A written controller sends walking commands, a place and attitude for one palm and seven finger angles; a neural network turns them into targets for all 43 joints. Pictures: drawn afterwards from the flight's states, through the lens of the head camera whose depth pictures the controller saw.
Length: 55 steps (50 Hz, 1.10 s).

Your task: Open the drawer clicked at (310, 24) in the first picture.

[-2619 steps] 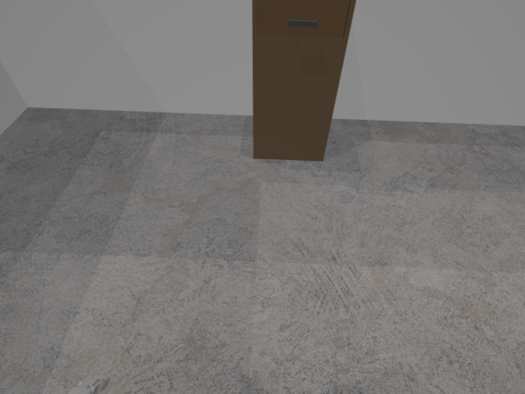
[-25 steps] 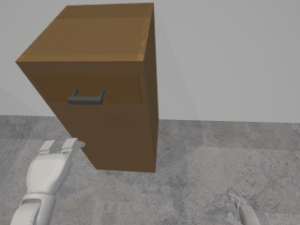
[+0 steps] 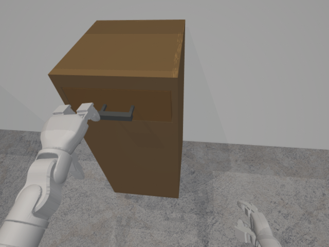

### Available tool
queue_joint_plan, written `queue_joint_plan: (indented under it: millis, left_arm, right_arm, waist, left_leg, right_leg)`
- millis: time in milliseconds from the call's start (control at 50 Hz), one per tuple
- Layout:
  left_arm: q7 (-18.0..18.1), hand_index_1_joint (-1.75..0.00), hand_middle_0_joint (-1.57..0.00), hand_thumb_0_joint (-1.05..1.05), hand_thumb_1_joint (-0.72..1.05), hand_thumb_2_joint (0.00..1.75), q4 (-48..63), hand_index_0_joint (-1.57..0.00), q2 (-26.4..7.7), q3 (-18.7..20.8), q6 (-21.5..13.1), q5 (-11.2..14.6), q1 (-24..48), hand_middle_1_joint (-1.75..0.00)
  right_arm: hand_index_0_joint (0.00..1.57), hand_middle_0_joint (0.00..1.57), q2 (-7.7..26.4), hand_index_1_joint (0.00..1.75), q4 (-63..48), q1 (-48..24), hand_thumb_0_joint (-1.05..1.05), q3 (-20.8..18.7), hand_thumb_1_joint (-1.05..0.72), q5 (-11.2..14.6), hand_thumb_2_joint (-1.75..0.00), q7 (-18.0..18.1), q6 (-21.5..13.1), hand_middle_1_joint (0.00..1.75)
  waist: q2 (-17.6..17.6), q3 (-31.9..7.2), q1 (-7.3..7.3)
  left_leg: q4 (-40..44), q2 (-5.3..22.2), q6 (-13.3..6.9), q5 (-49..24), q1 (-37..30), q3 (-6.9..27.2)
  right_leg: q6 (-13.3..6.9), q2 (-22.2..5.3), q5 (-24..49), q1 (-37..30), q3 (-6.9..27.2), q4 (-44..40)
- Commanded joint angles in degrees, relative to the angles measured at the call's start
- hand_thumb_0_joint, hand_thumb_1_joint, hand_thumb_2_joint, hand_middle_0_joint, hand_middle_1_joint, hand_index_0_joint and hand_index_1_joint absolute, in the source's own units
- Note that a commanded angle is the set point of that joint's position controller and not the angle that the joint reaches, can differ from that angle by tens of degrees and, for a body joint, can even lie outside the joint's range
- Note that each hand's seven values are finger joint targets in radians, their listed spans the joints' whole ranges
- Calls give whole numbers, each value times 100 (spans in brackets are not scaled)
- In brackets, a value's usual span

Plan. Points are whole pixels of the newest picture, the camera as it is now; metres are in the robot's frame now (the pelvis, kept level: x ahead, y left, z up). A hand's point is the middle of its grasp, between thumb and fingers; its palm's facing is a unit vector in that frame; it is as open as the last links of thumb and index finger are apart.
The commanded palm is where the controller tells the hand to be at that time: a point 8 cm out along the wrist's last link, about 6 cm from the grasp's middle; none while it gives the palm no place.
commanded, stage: raise the hand with hooked fingers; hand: left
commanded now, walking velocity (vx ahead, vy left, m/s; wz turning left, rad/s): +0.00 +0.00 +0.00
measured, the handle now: (116, 111) +0.52 +0.24 +0.01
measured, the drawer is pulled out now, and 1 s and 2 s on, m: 0.00 0.00 0.00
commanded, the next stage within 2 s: move the hooked fingers above the handle in 0.46 s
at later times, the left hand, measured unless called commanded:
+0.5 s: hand (80, 142) +0.30 +0.23 +0.12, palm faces +0.11 -0.08 -0.99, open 13.8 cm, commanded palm +0.27 +0.23 +0.18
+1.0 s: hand (89, 131) +0.35 +0.24 +0.10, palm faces +0.01 -0.05 -1.00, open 13.8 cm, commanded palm +0.33 +0.24 +0.16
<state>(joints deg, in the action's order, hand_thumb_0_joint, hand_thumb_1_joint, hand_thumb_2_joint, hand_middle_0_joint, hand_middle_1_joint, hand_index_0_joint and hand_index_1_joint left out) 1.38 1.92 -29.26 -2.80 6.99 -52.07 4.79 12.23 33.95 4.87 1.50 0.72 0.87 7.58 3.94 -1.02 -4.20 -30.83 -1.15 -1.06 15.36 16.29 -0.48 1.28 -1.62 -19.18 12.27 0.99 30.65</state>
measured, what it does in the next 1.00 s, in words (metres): stands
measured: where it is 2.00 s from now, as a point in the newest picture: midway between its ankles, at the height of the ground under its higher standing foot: outside the picture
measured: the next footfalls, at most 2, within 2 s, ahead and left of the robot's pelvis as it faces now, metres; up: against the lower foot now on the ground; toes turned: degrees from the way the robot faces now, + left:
none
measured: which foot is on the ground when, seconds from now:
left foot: down 0.00-1.00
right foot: down 0.00-1.00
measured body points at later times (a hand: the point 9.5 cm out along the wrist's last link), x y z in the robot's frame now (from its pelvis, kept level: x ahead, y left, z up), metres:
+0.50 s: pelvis -0.01 -0.01 +0.00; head +0.00 -0.05 +0.45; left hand +0.29 +0.24 +0.18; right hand +0.17 -0.24 -0.11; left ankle +0.01 +0.11 -0.73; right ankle -0.03 -0.14 -0.73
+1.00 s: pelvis +0.00 -0.02 +0.00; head +0.03 -0.05 +0.45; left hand +0.34 +0.24 +0.16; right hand +0.17 -0.26 -0.12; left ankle +0.01 +0.11 -0.73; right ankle -0.03 -0.14 -0.73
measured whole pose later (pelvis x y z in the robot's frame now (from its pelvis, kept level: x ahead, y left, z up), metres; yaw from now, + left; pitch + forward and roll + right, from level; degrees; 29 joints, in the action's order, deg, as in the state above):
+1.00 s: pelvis +0.00 -0.02 +0.00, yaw +1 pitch +3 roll +0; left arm 0.0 -15.4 -30.9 -1.3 -1.6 -52.2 17.1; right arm 15.2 37.0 8.9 -1.0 1.3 2.4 6.6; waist 3.6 -1.0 -3.0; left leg -29.6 0.1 0.4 14.1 19.0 1.0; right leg -0.3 -0.3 -18.7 15.0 -0.4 30.2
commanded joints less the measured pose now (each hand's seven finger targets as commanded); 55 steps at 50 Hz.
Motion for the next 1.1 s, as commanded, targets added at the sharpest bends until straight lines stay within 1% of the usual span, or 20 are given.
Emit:
queue_joint_plan:
  millis: [0, 40, 80, 160, 300, 400, 520, 620, 660, 680, 700, 740, 780, 800, 860, 920, 940, 980, 1020, 1080]
  left_arm:
    - [-86, -120, -30, 0, -50, 30, 939, -30, -1226, 709, -131, 68, 1937, -120]
    - [-190, -120, -30, 0, -50, 30, 842, -30, -1296, 718, -211, 83, 2174, -120]
    - [-292, -120, -30, 0, -50, 30, 634, -30, -1152, 663, -274, 119, 1793, -120]
    - [-372, -120, -30, 0, -50, 30, 877, -30, -1240, 829, -505, 217, 1556, -120]
    - [88, -120, -30, 0, -50, 30, 1250, -30, -1562, 1275, -887, 209, 1790, -120]
    - [316, -120, -30, 0, -50, 30, 822, -30, -1390, 1190, -755, 216, 1746, -120]
    - [99, -120, -30, 0, -50, 30, 784, -30, -1088, 681, -497, 163, 1745, -120]
    - [-55, -120, -30, 0, -50, 30, 354, -30, -1292, 733, -595, 92, 2239, -120]
    - [-30, -120, -30, 0, -50, 30, 431, -30, -1356, 816, -741, 81, 2359, -120]
    - [0, -120, -30, 0, -50, 30, 315, -30, -1506, 977, -793, 88, 2376, -120]
    - [39, -120, -30, 0, -50, 30, 177, -30, -1694, 1148, -836, 82, 2486, -120]
    - [96, -120, -30, 0, -50, 30, -5, -30, -1509, 1016, -930, 74, 2689, -120]
    - [144, -120, -30, 0, -50, 30, -339, -30, -1491, 978, -941, 59, 2885, -120]
    - [167, -120, -30, 0, -50, 30, -505, -30, -1621, 1105, -936, 55, 2926, -120]
    - [158, -120, -30, 0, -50, 30, -572, -30, -1532, 943, -937, -18, 3041, -120]
    - [70, -120, -30, 0, -50, 30, -545, -30, -1243, 649, -954, 32, 3099, -120]
    - [48, -120, -30, 0, -50, 30, -554, -30, -1396, 779, -967, 33, 3003, -120]
    - [-12, -120, -30, 0, -50, 30, -665, -30, -1465, 820, -989, 18, 3056, -120]
    - [-18, -120, -30, 0, -50, 30, -571, -30, -1330, 691, -1071, 40, 3225, -120]
    - [86, -120, -30, 0, -50, 30, -673, -30, -1481, 885, -1140, 5, 3280, -120]
  right_arm:
    - [20, 20, 742, 30, -791, -558, 0, -263, -90, -9, -90, 68, -187, 30]
    - [20, 20, 758, 30, -755, -543, 0, -258, -90, 1, -90, 82, -207, 30]
    - [20, 20, 763, 30, -773, -503, 0, -271, -90, 6, -90, 67, -210, 30]
    - [20, 20, 810, 30, -827, -486, 0, -294, -90, -3, -90, 9, -214, 30]
    - [20, 20, 812, 30, -730, -410, 0, -363, -90, -36, -90, -11, -326, 30]
    - [20, 20, 815, 30, -614, -403, 0, -408, -90, 27, -90, -12, -367, 30]
    - [20, 20, 834, 30, -686, -540, 0, -375, -90, 57, -90, 8, -351, 30]
    - [20, 20, 849, 30, -596, -499, 0, -313, -90, 49, -90, 116, -341, 30]
    - [20, 20, 829, 30, -600, -443, 0, -341, -90, 29, -90, 141, -361, 30]
    - [20, 20, 821, 30, -585, -437, 0, -342, -90, 26, -90, 167, -365, 30]
    - [20, 20, 851, 30, -540, -403, 0, -338, -90, 19, -90, 180, -342, 30]
    - [20, 20, 796, 30, -514, -358, 0, -348, -90, 29, -90, 199, -367, 30]
    - [20, 20, 811, 30, -461, -302, 0, -360, -90, 44, -90, 219, -353, 30]
    - [20, 20, 833, 30, -439, -216, 0, -378, -90, 38, -90, 225, -343, 30]
    - [20, 20, 857, 30, -460, -188, 0, -412, -90, 41, -90, 209, -321, 30]
    - [20, 20, 867, 30, -525, -81, 0, -460, -90, 43, -90, 167, -327, 30]
    - [20, 20, 894, 30, -518, -45, 0, -482, -90, 31, -90, 171, -313, 30]
    - [20, 20, 928, 30, -499, 11, 0, -497, -90, 24, -90, 186, -271, 30]
    - [20, 20, 922, 30, -520, 64, 0, -509, -90, 36, -90, 171, -252, 30]
    - [20, 20, 927, 30, -464, 190, 0, -562, -90, 24, -90, 173, -224, 30]
  waist:
    - [49, -1277, 96]
    - [-98, -1214, 109]
    - [-165, -1150, 57]
    - [-198, -1238, -13]
    - [59, -1416, -85]
    - [-111, -1274, -58]
    - [-224, -1247, 14]
    - [-511, -998, 101]
    - [-380, -1244, 49]
    - [-447, -1287, 19]
    - [-344, -1258, 28]
    - [-281, -1275, 51]
    - [-251, -1217, 99]
    - [-324, -1254, 92]
    - [-154, -1509, 112]
    - [-228, -1674, 163]
    - [-209, -1750, 147]
    - [-384, -1766, 177]
    - [-320, -1751, 215]
    - [-305, -1871, 187]
  left_leg:
    - [534, 27, 26, -1749, -1001, 66]
    - [591, 20, 8, -1610, -978, 86]
    - [627, 8, -4, -1584, -940, 56]
    - [661, 6, -6, -1754, -904, 46]
    - [650, -25, 1, -1717, -919, 46]
    - [655, -45, -9, -1512, -821, -31]
    - [656, -76, -44, -1373, -813, -105]
    - [664, -105, -73, -1102, -662, -118]
    - [598, -119, -89, -1315, -796, -107]
    - [554, -137, -98, -1376, -757, -114]
    - [568, -152, -74, -1292, -669, -117]
    - [500, -145, -89, -1357, -686, -126]
    - [453, -146, -80, -1308, -611, -159]
    - [448, -145, -70, -1301, -556, -158]
    - [337, -156, -87, -1555, -590, -172]
    - [224, -146, -114, -1751, -621, -146]
    - [205, -147, -119, -1813, -638, -148]
    - [139, -154, -131, -1928, -556, -156]
    - [99, -144, -128, -1980, -550, -112]
    - [13, -116, -127, -2173, -587, -112]
  right_leg:
    - [-326, 316, 1395, -66, -272, -497]
    - [-318, 319, 1325, -57, -288, -553]
    - [-312, 317, 1317, -69, -297, -596]
    - [-311, 309, 1495, -229, -297, -608]
    - [-320, 315, 1378, -242, -263, -629]
    - [-293, 294, 1285, -176, -243, -695]
    - [-255, 258, 1296, -167, -209, -714]
    - [-226, 252, 1135, -30, -191, -788]
    - [-244, 253, 1382, -112, -185, -707]
    - [-237, 244, 1514, -181, -162, -686]
    - [-243, 246, 1398, -206, -151, -707]
    - [-245, 243, 1496, -106, -166, -647]
    - [-235, 238, 1483, -3, -162, -637]
    - [-242, 241, 1416, -55, -165, -633]
    - [-260, 250, 1777, -59, -160, -498]
    - [-263, 266, 2011, -7, -176, -391]
    - [-269, 274, 2113, -54, -169, -361]
    - [-254, 276, 2342, -37, -163, -285]
    - [-270, 300, 2269, 101, -197, -234]
    - [-282, 321, 2353, 173, -209, -131]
